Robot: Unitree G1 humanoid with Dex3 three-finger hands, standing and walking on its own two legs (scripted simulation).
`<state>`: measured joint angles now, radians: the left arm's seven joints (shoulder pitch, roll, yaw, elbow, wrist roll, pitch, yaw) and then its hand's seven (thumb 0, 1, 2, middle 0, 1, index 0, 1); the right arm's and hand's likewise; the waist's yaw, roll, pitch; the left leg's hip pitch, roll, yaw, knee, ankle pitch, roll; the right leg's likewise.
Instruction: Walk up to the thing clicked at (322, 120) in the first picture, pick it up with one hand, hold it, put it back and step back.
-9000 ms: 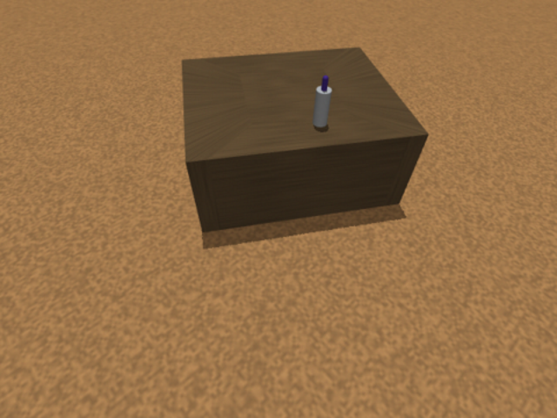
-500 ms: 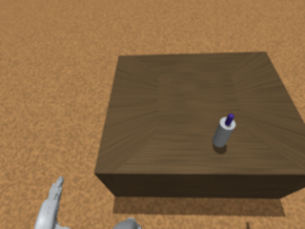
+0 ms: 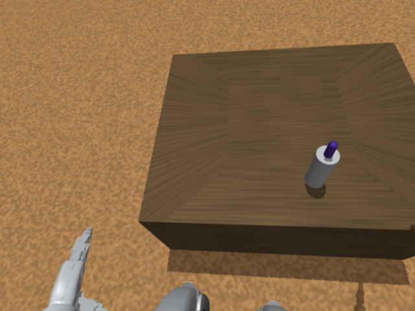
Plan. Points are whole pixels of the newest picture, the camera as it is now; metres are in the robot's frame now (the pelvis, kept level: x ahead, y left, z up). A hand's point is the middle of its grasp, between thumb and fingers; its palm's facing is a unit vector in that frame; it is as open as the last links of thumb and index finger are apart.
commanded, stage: go down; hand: right
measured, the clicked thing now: (323, 163) +0.53 -0.23 -0.20
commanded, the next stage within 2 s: approach in 0.72 s
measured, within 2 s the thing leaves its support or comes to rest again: neither
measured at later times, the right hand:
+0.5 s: hand out of the picture +0.40 -0.41 +0.06, palm faces +0.23 +0.97 -0.05, open 17.7 cm
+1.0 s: hand out of the picture +0.42 -0.41 +0.06, palm faces +0.23 +0.97 +0.00, open 17.7 cm
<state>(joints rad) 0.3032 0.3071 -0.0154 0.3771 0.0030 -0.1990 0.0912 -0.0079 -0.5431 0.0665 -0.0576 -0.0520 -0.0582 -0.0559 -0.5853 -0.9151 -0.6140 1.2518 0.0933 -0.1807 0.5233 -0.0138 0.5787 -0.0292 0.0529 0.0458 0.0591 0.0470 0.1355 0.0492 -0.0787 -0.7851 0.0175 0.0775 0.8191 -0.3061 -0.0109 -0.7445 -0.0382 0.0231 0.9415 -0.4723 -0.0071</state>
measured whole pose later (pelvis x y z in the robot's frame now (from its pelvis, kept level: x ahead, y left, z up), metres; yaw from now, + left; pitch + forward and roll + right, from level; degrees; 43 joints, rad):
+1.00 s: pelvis -0.01 -0.01 -0.02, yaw +0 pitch +21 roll +5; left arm 0.30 0.29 -0.05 0.27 0.02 -0.19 0.05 -0.01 -0.55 0.06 -0.05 -0.04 -0.05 -0.05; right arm -0.80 -1.05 -0.67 1.40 0.12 -0.29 0.58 -0.01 0.61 -0.04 0.05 0.05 0.06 0.05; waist 0.19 0.04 -0.10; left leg -0.97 0.01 0.09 0.93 -0.33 -0.01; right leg -0.95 -0.04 0.05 1.09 -0.52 -0.01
